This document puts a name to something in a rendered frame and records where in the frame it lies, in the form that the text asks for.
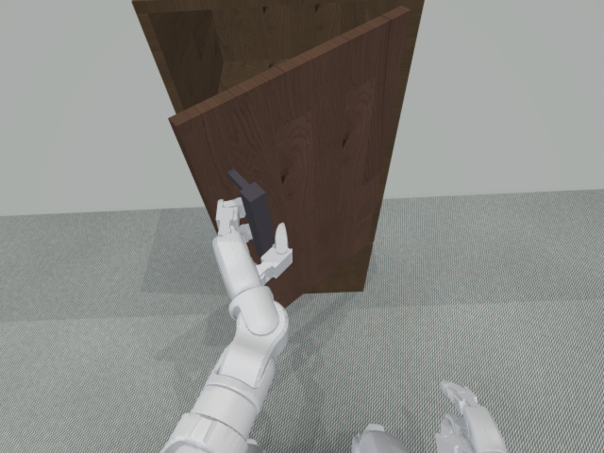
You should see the robot left hand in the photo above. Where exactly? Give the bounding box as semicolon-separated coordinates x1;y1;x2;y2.
212;197;293;301

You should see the robot right hand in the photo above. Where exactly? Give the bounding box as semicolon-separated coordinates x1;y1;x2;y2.
435;380;508;453

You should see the cupboard door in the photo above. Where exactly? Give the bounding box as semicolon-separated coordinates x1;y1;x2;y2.
168;6;411;309

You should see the handle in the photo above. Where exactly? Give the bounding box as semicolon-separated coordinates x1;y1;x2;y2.
227;169;275;258

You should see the right robot shin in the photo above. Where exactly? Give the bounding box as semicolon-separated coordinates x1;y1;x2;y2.
365;424;385;432

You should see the right robot thigh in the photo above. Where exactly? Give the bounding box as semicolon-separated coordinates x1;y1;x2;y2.
351;430;410;453

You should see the left robot forearm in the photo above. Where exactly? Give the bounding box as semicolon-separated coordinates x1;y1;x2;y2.
160;286;289;453

